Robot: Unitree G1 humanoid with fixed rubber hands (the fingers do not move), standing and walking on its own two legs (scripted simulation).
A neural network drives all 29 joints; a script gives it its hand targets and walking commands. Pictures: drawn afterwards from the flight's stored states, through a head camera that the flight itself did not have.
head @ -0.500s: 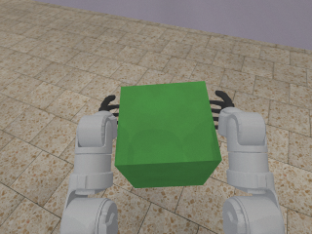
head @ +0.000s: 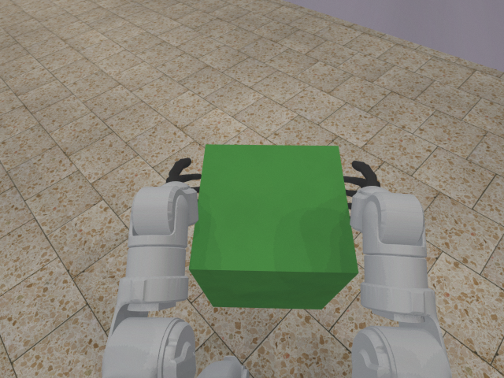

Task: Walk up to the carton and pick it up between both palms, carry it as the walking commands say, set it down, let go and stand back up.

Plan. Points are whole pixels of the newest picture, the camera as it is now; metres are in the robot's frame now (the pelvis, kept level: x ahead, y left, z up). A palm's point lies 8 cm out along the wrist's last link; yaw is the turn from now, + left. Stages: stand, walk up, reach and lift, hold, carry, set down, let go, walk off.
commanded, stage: carry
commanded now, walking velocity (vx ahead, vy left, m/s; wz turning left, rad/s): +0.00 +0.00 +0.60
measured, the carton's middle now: (269, 234) +0.36 -0.01 +0.00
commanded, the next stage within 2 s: none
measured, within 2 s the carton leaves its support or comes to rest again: neither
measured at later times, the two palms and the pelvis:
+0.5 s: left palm (37, 299) +0.21 +0.28 +0.11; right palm (257, 233) +0.31 +0.01 +0.09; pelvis -0.08 +0.02 -0.01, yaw +16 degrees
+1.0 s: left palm out of the picture +0.02 +0.36 +0.11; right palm (151, 311) +0.20 +0.14 +0.10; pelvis -0.17 +0.02 -0.01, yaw +34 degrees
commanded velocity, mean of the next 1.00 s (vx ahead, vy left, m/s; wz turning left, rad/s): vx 0.00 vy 0.00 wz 0.60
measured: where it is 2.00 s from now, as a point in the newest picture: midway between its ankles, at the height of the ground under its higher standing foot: outside the picture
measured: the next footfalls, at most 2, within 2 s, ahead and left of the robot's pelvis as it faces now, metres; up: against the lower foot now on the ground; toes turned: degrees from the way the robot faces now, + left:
left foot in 0.14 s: +0.05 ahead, +0.14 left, +0.00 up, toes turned +11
right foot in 0.48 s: +0.00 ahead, -0.08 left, +0.00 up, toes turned +10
